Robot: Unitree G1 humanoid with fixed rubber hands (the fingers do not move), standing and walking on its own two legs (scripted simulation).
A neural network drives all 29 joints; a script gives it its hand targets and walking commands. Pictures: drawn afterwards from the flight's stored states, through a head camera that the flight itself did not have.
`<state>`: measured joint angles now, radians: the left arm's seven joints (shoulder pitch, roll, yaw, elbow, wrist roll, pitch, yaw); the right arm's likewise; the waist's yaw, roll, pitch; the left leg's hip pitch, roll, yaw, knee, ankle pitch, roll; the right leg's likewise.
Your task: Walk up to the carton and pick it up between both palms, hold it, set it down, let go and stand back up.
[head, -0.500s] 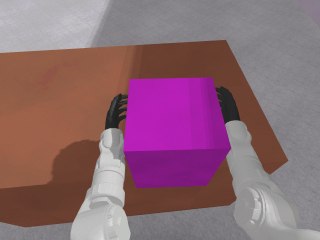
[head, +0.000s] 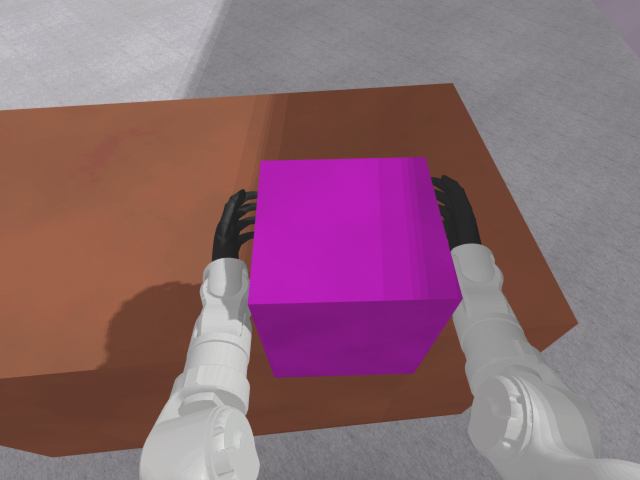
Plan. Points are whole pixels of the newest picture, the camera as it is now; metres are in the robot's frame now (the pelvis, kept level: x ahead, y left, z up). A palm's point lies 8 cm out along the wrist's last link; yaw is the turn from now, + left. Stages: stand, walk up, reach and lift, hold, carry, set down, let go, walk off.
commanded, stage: reach and lift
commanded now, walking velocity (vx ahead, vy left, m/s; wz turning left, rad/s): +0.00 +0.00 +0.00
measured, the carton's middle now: (343, 276) +0.38 +0.00 +0.00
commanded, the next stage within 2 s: none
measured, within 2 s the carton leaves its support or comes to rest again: leaves its support in 0.38 s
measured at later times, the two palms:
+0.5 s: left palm (221, 241) +0.39 +0.16 +0.07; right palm (461, 223) +0.40 -0.14 +0.09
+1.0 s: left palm (218, 239) +0.38 +0.16 +0.09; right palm (465, 229) +0.39 -0.14 +0.09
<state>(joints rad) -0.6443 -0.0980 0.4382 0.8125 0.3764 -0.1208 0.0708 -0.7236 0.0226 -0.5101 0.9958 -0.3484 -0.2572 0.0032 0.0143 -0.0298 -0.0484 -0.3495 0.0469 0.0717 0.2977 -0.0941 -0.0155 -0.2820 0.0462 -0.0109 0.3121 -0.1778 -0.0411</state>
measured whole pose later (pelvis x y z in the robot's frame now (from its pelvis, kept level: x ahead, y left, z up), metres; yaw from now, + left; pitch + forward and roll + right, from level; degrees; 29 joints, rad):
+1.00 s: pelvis -0.03 +0.00 +0.00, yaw +0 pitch +11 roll -1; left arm -0.73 -0.05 0.35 0.89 0.31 -0.17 0.12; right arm -0.77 -0.03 -0.44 1.10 -0.27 -0.39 -0.08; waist 0.02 -0.04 -0.13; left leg -0.43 0.05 0.06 0.29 -0.04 -0.01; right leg -0.36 0.05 -0.03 0.29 -0.12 -0.04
